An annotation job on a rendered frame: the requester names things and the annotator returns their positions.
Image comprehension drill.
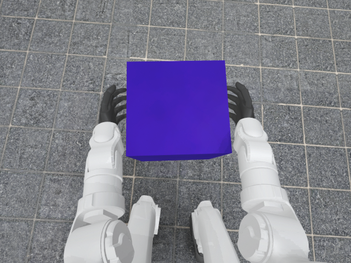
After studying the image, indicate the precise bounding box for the left robot forearm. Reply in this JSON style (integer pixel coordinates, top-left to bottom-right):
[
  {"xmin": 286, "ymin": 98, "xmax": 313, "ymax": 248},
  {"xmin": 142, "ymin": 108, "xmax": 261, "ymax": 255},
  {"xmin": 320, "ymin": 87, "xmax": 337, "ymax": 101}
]
[{"xmin": 64, "ymin": 122, "xmax": 125, "ymax": 252}]

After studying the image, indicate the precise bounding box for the left robot shin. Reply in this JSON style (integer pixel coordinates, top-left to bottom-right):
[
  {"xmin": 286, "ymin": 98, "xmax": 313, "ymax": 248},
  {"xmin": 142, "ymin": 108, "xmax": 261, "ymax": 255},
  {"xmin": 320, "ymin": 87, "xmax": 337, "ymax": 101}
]
[{"xmin": 131, "ymin": 195, "xmax": 156, "ymax": 212}]

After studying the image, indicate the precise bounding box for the robot right foot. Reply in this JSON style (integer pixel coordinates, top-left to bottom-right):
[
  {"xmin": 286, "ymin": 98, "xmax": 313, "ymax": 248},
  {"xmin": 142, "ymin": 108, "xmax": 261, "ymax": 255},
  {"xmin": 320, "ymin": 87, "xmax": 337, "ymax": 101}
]
[{"xmin": 190, "ymin": 211, "xmax": 204, "ymax": 263}]

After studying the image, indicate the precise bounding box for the robot left upper arm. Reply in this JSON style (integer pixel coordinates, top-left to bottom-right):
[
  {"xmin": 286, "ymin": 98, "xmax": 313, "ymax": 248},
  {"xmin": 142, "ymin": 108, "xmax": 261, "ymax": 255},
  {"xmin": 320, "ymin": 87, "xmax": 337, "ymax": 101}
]
[{"xmin": 64, "ymin": 219, "xmax": 134, "ymax": 263}]

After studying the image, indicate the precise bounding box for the robot right upper arm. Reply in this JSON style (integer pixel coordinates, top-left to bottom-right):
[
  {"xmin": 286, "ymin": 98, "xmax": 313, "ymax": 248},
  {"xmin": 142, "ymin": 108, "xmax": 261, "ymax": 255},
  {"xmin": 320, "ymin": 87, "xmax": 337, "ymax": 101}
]
[{"xmin": 237, "ymin": 211, "xmax": 328, "ymax": 263}]

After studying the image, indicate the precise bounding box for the robot left hand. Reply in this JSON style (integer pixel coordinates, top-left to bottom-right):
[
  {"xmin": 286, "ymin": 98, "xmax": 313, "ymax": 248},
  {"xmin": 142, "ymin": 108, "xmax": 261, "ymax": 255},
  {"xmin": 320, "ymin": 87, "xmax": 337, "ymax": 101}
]
[{"xmin": 99, "ymin": 85, "xmax": 127, "ymax": 125}]

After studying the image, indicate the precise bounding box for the robot right hand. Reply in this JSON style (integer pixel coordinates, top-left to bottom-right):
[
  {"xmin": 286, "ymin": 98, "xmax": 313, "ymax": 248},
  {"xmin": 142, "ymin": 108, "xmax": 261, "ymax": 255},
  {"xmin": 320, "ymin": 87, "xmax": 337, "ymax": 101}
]
[{"xmin": 227, "ymin": 82, "xmax": 254, "ymax": 125}]

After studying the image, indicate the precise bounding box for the right robot forearm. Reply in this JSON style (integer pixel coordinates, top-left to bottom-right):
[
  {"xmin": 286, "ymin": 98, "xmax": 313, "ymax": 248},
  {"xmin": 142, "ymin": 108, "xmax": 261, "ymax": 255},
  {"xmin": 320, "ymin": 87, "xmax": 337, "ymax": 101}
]
[{"xmin": 233, "ymin": 118, "xmax": 309, "ymax": 245}]

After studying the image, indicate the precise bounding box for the carton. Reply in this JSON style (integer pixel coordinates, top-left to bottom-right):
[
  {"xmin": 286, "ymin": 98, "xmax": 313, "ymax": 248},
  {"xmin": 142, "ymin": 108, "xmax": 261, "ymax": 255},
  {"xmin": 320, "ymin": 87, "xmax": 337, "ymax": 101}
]
[{"xmin": 126, "ymin": 60, "xmax": 232, "ymax": 161}]

